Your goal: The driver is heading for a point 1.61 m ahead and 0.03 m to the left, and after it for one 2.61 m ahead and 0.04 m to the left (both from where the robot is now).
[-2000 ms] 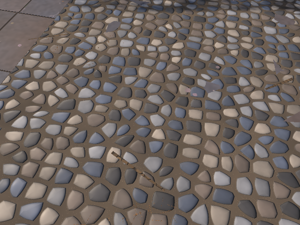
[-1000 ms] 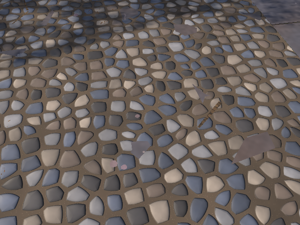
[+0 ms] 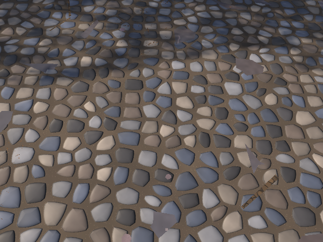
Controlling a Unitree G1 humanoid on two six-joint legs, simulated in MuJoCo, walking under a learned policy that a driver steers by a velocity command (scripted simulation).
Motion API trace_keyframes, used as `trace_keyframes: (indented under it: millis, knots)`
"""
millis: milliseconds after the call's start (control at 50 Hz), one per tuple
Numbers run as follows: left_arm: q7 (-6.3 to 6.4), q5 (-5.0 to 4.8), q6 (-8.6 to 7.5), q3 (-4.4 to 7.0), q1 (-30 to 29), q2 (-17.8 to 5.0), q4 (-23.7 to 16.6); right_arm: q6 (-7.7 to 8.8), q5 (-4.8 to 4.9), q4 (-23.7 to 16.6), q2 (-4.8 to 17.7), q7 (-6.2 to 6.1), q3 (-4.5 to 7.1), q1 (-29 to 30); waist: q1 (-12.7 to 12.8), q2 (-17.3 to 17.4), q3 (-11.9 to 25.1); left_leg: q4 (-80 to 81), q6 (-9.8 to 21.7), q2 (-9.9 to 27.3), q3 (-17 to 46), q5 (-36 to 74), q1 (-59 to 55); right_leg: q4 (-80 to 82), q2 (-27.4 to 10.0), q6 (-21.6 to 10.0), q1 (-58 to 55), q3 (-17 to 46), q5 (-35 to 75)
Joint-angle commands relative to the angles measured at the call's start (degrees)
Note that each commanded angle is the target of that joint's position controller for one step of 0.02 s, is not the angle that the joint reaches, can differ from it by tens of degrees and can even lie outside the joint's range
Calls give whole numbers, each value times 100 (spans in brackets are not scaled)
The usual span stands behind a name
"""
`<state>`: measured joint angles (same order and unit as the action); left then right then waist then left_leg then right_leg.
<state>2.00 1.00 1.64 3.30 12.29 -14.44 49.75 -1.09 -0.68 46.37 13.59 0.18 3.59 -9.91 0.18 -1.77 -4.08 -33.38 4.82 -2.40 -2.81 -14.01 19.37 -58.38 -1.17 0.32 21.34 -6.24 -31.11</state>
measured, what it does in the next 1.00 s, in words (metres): steps on the spot: right foot, then left foot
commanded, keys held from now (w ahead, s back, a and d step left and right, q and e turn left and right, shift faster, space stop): q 0.20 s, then no key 0.78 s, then w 0.02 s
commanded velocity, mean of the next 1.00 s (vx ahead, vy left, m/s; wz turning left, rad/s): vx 0.01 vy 0.00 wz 0.24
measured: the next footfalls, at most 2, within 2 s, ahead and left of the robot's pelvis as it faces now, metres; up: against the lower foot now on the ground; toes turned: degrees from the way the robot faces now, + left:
right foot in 0.40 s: +0.08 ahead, -0.12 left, +0.00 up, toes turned +11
left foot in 0.70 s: -0.03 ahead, +0.08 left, +0.00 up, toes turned +8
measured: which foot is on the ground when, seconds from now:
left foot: down 0.00-0.40, up 0.42-0.68, down 0.70-1.00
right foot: up 0.00-0.38, down 0.40-1.00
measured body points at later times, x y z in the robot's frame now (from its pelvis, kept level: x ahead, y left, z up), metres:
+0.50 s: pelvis +0.00 -0.04 +0.01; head +0.02 -0.06 +0.46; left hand +0.04 +0.24 -0.10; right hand +0.16 -0.28 -0.12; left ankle +0.00 +0.07 -0.69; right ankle +0.02 -0.13 -0.73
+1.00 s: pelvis -0.02 -0.03 +0.02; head -0.02 -0.03 +0.47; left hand -0.03 +0.23 -0.13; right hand +0.08 -0.27 -0.13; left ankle -0.07 +0.07 -0.73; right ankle +0.02 -0.13 -0.73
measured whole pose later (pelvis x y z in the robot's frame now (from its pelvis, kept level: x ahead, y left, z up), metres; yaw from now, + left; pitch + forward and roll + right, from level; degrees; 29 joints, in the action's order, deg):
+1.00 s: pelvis -0.02 -0.03 +0.02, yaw +12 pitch -2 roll +0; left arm 1.2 0.7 0.9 1.5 12.6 -13.4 58.9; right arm -0.4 -0.5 60.4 12.7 -2.0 0.4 -11.8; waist 0.8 -0.3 -2.2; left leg -20.8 1.2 -2.3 3.5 -13.3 5.1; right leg -21.0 1.1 -0.9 8.8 0.2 -9.8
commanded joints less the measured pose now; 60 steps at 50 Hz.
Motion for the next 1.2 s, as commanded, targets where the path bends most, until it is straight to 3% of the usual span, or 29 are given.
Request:
trace_keyframes:
  millis: [20, 60, 100, 180, 300, 360, 380, 400, 420, 440, 460, 480, 540, 600, 640, 680, 700, 720, 740, 760, 840, 940, 1000, 1040, 1060, 1080, 1120, 1140, 1200]
  knots:
    - [4, 23, -37, 117, -110, -523, -479, -94, 77, -244, 856, -133, 227, -251, -54, 609, 381, 1577, 1146, 1552, 1985, 2454, -1045, -641, -128, 110, 1162, 774, 453]
    - [-25, 103, 10, 135, 110, -544, -415, -85, 55, -339, 749, -111, 187, -63, 47, 655, 623, 1532, 1017, 1280, 1757, 2676, -997, -536, -6, 157, 884, 722, 751]
    - [-32, 46, 59, 112, 138, -443, -456, -34, 37, -308, 927, -68, 239, -204, 36, 548, 770, 1511, 986, 1210, 1790, 2563, -1060, -198, 35, 215, 797, 747, 780]
    - [3, 17, 114, 91, -159, -449, -633, -66, -19, -306, 1093, -52, 297, -365, -138, 812, 699, 1671, 968, 1156, 2217, 1212, -985, 527, 82, 265, 782, 824, 766]
    - [28, -56, 35, 52, -82, -447, -684, -113, -102, -346, 1056, 3, 279, -192, -183, 954, 772, 1615, 822, 1109, 2472, 822, -643, 1542, 239, 81, -98, 725, 690]
    - [56, -75, -36, 23, 367, -374, -578, -167, -43, -298, 1013, -14, 238, -34, 39, 888, 728, 1355, 553, 1022, 2574, 965, -392, 2932, 350, -130, -957, 580, 1181]
    - [73, -44, -84, 16, 502, -386, -545, -176, 5, -281, 936, -42, 202, -44, 122, 735, 666, 1200, 301, 854, 2520, 628, -112, 3776, 259, -233, -1392, 696, 1580]
    - [105, 63, -136, 54, 408, -722, -617, -154, 25, -302, 642, -60, 114, -217, -21, -123, 618, 568, -34, 420, 2120, -167, 243, 4550, -689, -424, -1574, 1767, 1210]
    - [72, 87, -147, 136, -5, -1242, -792, -107, 82, -382, 490, -84, 77, -245, -164, -1045, 418, -122, -266, -635, 1089, -1093, 841, 4944, -1858, -932, -1348, 3178, 1737]
    - [37, 124, -166, 112, -57, -1061, -746, -116, -61, -292, 816, -106, 157, -96, -18, -839, 368, -1169, -324, -415, 1060, -1626, 290, 4788, -2073, -1392, -558, 3159, 2148]
    - [8, 73, -197, 9, -303, -715, -764, -127, -26, -190, 845, -78, 188, -221, -211, -494, 298, -1605, -336, -377, 1178, -1368, 88, 4739, -1703, -1378, -416, 2718, 2381]
    - [-1, 36, -210, -33, -536, -581, -765, -139, -12, -75, 795, -57, 189, -344, -336, -428, 202, -1842, -383, -355, 1138, -1090, 31, 4619, -1342, -1208, -405, 2216, 2646]
    - [22, -7, -240, -68, -385, -530, -650, -169, -48, 114, 634, -34, 121, -464, -237, -642, 359, -1566, -584, -288, 942, -1014, 135, 4220, -913, -1046, -1216, 1569, 3910]
    - [8, 2, -222, -62, 31, -613, -401, -172, 23, 153, 434, -100, -6, -148, 55, -685, 530, -361, -678, -76, 590, -1165, -196, 3878, -956, -1102, -1777, 1578, 4478]
    - [-5, 18, -177, -29, 140, -717, -262, -165, 94, 255, 465, -161, -27, -159, 96, -797, 570, 502, -617, -74, 427, -846, -514, 3706, -953, -1061, -1914, 1684, 4769]
    - [-15, -16, -157, -10, 86, -741, -164, -107, 69, 447, 501, -213, -52, -381, -68, -598, 582, 1795, -517, 105, 548, 624, -1322, 3571, -864, -745, -1625, 1655, 4719]
    - [-35, -28, -189, -31, 125, -656, -166, -52, 2, 490, 693, -240, -28, -383, -2, -375, 722, 1785, -450, 431, 941, 1064, -1813, 3589, -793, -533, -1316, 1664, 4235]
    - [-74, -39, -220, -19, 243, -613, -186, -7, -66, 524, 969, -253, 5, -366, 201, 126, 765, 1365, -333, 897, 1323, 2085, -2061, 3554, -516, -405, -1023, 1419, 3558]
    - [-71, -92, -201, -79, 204, -389, -55, 8, 38, 619, 794, -208, -45, -104, 224, 640, 571, 1287, -159, 897, 1295, 1854, -1446, 3969, -234, -335, -1264, 1168, 2713]
    - [-46, -58, -169, -53, 17, -526, 45, 43, 33, 618, 573, -173, -103, -43, 71, 488, 374, 1418, -181, 819, 1292, 1447, -1213, 3907, -208, -277, -1414, 1149, 2579]
    - [-72, -27, -128, -45, -29, -502, 293, 93, 16, 959, 631, -227, -147, -217, 53, 547, 220, 1657, -237, 683, 1230, 875, -996, 3916, -323, -313, -1544, 1193, 2715]
    - [-66, -31, -126, -82, 34, -431, 666, 107, 13, 1201, 572, -239, -204, -241, 44, 337, 62, 1773, -195, 689, 1254, 457, -900, 4038, -299, -247, -1425, 1200, 2419]
    - [-70, -26, -123, -109, 120, -391, 847, 112, 11, 1340, 576, -241, -219, -347, 30, 303, 176, 1874, -142, 646, 1269, -251, -893, 4017, -221, -237, -1432, 1145, 1900]
    - [-91, 13, -94, -71, 124, -464, 851, 49, 2, 1375, 823, -231, -117, -486, -32, 522, 24, 1925, 115, 611, 1483, -2153, -720, 3501, 125, -335, -961, 872, 404]
    - [-117, 44, -82, -69, 19, -458, 799, 20, -11, 1381, 880, -215, -81, -622, -124, 613, -219, 2109, 293, 775, 1792, -2967, -645, 3198, 234, -373, -465, 801, -50]
    - [-150, 84, -95, -110, -65, -275, 736, 14, -16, 1418, 972, -209, -31, -772, -201, 901, -409, 2374, 509, 1122, 2284, -3430, -678, 2707, 356, -347, -137, 566, 100]
    - [-194, 119, -177, -132, -157, -192, 630, 48, -28, 1430, 924, -197, 10, -820, -205, 1081, -584, 2809, 842, 1753, 2939, -3286, -642, 1777, 138, -345, 252, 439, 764]
    - [-217, 105, -231, -106, -126, -279, 605, 90, -58, 1401, 903, -181, 23, -753, -148, 991, -512, 2815, 879, 1804, 2917, -2897, -788, 1566, 33, -364, 389, 519, 647]
    - [-285, 46, -377, -81, 257, -243, 645, 197, -7, 1305, 879, -143, 60, -407, 161, 906, -335, 2498, 671, 1415, 2097, -2176, -575, 2326, 41, -458, -367, 366, 783]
